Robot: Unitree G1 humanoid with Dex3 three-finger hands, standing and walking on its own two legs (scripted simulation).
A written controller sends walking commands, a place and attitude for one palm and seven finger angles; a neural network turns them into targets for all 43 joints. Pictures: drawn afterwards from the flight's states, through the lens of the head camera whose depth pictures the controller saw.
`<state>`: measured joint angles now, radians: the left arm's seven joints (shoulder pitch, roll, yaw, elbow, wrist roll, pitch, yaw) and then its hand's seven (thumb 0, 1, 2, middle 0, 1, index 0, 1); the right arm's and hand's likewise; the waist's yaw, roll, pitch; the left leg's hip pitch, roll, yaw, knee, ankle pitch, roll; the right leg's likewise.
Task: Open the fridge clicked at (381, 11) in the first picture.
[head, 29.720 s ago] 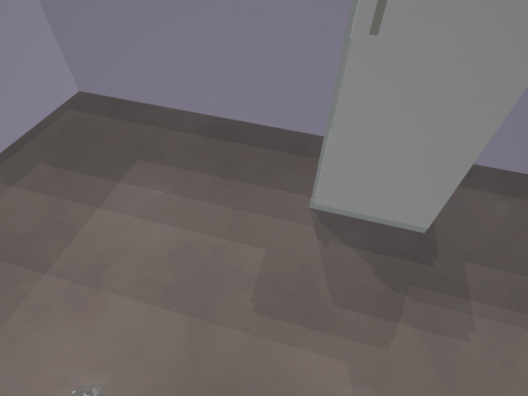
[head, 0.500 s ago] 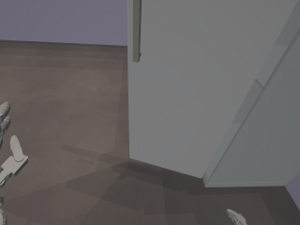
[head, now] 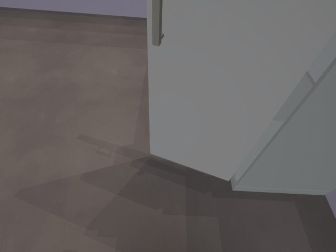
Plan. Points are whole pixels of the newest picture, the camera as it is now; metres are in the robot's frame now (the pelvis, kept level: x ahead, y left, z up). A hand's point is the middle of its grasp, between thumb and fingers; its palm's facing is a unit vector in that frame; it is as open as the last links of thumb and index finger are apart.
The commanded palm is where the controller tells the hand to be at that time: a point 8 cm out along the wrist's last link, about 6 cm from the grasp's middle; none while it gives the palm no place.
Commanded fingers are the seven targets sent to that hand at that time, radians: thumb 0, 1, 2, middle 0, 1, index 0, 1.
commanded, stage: let the arm hang, fingers relaxed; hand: left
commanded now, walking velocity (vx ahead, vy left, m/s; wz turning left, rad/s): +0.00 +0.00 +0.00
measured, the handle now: out of the picture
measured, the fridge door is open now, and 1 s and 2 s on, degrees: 72 72 72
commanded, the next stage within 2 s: look to check the result in 0.62 s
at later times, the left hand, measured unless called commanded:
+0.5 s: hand out of the picture +0.09 +0.18 -0.16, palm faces -0.03 -0.97 -0.23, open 7.4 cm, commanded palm none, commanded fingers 0.00 0.90 0.90 -0.20 -0.30 -0.20 -0.30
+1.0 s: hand out of the picture +0.01 +0.16 -0.17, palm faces -0.01 -0.98 -0.19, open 7.4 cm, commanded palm none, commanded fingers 0.00 0.90 0.90 -0.20 -0.30 -0.20 -0.30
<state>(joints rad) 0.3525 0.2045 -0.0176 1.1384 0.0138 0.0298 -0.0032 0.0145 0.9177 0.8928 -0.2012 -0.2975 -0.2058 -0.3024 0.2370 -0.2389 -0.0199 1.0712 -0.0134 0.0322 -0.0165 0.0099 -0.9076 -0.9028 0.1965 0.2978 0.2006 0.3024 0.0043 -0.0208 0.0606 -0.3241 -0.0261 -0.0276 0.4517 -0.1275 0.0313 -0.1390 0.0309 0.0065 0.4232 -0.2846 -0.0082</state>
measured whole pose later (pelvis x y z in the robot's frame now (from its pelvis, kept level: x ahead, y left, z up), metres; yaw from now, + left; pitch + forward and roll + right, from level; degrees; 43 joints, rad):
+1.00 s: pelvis +0.04 -0.01 +0.00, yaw -2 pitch +0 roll +0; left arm 0.30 0.17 0.00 1.18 0.01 0.00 0.03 0.00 0.91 0.89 -0.20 -0.30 -0.20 -0.30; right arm 0.23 -0.15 0.00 1.16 -0.01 0.01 -0.04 0.01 -0.91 -0.90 0.20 0.30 0.20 0.30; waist 0.00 -0.01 0.04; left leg -0.23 -0.02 0.00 0.40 -0.17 0.02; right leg -0.04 0.03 0.04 0.35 -0.30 -0.02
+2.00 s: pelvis +0.03 -0.01 +0.01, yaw -2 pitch -1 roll +0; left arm 0.18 0.28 0.01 1.15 0.01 -0.01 0.01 0.01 0.90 0.89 -0.20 -0.30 -0.20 -0.30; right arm 0.14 -0.26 -0.01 1.14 -0.01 0.00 -0.02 0.01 -0.91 -0.90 0.20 0.30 0.20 0.30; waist -0.01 -0.01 0.05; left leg -0.20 -0.02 0.00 0.35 -0.14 0.02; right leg -0.02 0.02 0.04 0.30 -0.26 -0.01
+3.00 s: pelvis +0.05 -0.02 +0.01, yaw -2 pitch -1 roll +0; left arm 0.14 0.31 0.01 1.14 0.01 -0.01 0.01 0.01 0.90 0.89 -0.20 -0.30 -0.20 -0.30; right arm 0.10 -0.30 -0.01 1.14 -0.01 0.00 -0.02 0.01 -0.91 -0.90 0.20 0.30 0.20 0.30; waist -0.01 -0.01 0.04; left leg -0.18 -0.02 0.01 0.33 -0.14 0.01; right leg 0.01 0.03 0.05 0.27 -0.27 -0.02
